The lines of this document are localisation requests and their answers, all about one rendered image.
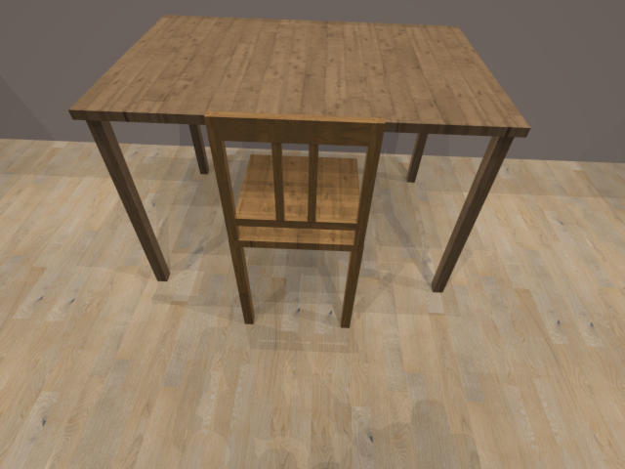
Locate table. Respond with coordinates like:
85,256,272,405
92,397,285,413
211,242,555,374
68,15,531,293

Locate chair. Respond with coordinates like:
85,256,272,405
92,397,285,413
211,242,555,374
204,111,386,328

